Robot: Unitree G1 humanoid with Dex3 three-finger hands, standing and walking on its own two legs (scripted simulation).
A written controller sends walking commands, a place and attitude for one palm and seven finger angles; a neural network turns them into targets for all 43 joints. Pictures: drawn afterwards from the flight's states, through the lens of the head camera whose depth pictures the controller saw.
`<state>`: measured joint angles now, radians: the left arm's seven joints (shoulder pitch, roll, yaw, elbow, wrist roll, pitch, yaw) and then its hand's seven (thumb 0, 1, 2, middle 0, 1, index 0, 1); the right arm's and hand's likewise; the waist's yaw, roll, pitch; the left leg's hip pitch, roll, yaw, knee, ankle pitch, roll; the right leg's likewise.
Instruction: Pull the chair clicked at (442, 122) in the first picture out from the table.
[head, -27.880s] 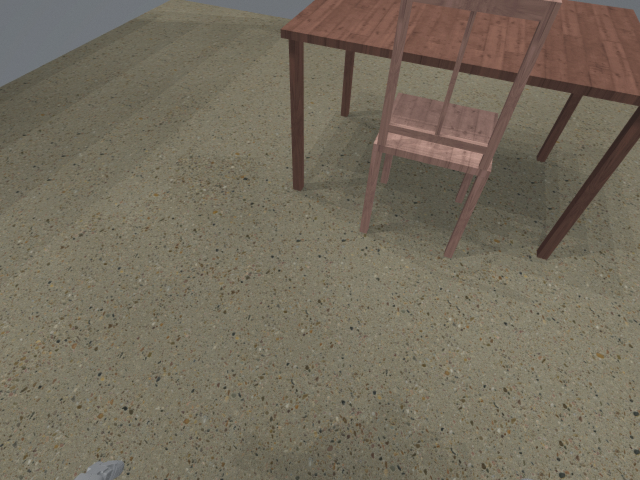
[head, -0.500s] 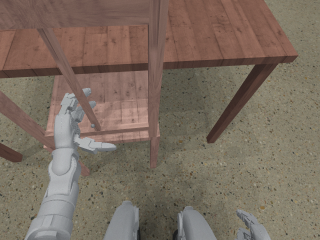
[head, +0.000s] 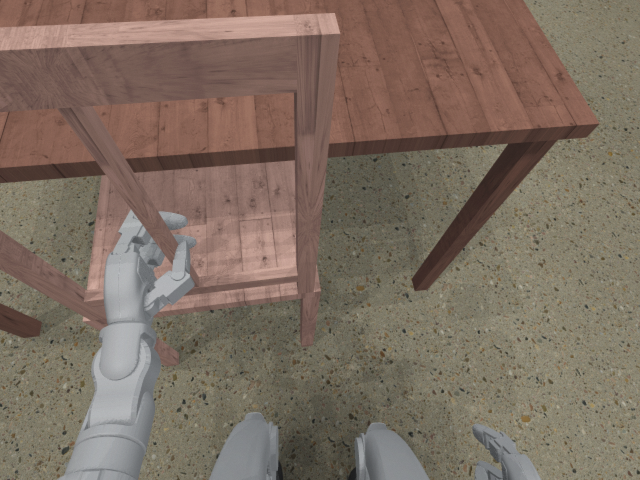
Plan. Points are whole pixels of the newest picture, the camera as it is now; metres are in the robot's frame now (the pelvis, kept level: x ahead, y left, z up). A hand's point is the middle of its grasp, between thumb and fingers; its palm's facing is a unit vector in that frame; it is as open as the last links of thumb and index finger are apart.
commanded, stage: hook a spindle and tug to test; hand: left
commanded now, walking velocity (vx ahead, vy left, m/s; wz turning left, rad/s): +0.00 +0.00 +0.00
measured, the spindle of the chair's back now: (154, 224) +0.39 +0.20 +0.06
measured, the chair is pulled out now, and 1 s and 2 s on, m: -0.02 0.03 0.17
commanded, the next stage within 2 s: step backward, pulling the chair out in 0.56 s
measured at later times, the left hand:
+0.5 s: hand (186, 302) +0.32 +0.16 +0.01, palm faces +0.14 -0.99 -0.02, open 5.7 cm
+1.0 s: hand (184, 301) +0.31 +0.16 +0.03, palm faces +0.07 -0.98 -0.17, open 5.0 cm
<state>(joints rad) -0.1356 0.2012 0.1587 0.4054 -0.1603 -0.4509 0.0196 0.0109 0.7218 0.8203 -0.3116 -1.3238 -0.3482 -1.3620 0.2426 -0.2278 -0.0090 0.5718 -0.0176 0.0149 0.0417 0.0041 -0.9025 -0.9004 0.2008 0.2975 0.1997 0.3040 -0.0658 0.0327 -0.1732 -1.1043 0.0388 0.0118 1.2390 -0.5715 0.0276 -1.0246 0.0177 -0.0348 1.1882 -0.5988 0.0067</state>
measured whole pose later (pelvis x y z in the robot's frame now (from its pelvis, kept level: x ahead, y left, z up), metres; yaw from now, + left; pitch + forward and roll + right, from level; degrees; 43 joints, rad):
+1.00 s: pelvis +0.01 +0.01 +0.10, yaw +1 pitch +10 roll -2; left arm -0.11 0.19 0.04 0.63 -0.07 -0.14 0.11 0.05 0.77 0.82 -0.23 -1.12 -0.47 -1.44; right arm 0.24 -0.24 0.03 0.56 0.04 0.15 -0.10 0.00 -0.90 -0.90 0.20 0.30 0.20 0.30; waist -0.09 0.02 -0.03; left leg -0.47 0.02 0.04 0.63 -0.32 0.03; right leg -0.41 0.00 -0.04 0.61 -0.31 0.02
